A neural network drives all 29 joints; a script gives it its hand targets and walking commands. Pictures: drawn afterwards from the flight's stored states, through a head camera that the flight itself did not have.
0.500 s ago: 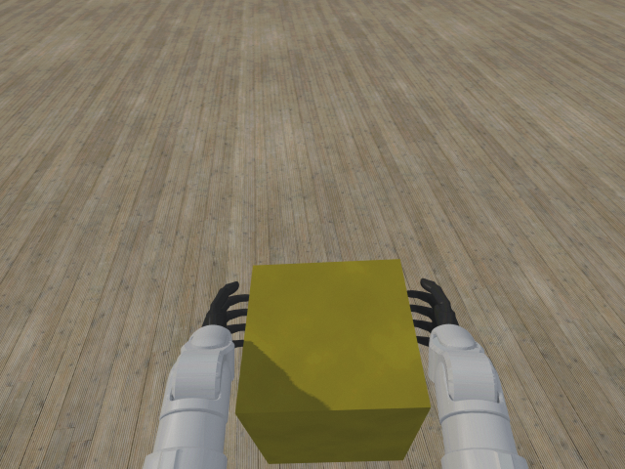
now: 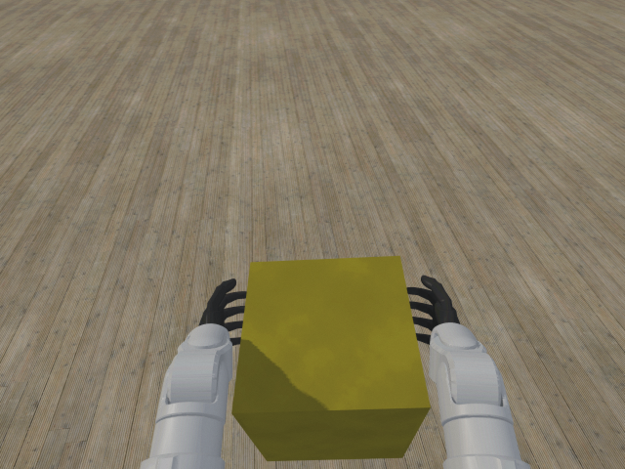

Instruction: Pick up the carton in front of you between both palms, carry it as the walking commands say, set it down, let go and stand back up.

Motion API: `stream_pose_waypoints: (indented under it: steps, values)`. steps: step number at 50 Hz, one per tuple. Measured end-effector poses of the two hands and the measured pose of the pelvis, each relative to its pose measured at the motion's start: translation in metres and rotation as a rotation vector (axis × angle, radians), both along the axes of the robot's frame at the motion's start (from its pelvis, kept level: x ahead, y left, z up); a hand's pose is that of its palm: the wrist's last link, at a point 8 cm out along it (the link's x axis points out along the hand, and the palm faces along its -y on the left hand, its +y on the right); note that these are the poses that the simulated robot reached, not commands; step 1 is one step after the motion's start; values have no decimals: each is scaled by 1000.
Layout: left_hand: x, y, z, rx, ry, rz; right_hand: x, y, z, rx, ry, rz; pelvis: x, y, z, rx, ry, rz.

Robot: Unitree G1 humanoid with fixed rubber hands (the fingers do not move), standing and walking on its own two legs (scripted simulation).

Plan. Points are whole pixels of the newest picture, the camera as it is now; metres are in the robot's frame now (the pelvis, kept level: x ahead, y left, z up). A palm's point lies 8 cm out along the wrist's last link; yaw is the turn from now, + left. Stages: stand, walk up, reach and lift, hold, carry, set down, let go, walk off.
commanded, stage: carry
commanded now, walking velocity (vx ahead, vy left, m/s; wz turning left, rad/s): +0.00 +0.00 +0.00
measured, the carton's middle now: (329, 364) +0.30 +0.00 -0.05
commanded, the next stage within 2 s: hold in 0.08 s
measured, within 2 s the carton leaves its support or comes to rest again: neither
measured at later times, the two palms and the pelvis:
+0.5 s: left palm (205, 347) +0.26 +0.15 +0.06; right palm (454, 351) +0.26 -0.15 +0.06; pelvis -0.03 +0.01 +0.00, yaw -2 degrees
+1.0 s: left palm (202, 348) +0.25 +0.15 +0.06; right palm (450, 343) +0.27 -0.14 +0.06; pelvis -0.03 +0.00 +0.00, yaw +1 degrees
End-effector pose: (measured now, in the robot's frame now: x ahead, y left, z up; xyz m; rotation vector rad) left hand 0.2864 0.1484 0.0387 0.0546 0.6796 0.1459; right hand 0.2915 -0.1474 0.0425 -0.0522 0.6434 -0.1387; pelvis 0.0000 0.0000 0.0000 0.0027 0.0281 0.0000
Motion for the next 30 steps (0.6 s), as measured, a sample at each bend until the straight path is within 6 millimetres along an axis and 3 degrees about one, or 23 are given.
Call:
stream_pose_waypoints:
  steps: [10, 30]
  values:
    - [-6, 0, 11, 11, -12, -33, -11, -1, 8, 15, -11, -9, -5, 5, 6, -7, -105, -20]
    - [-35, 0, 19, -9, -30, -29, -44, -2, 17, 41, -29, -27, -40, 8, 3, -2, -206, -21]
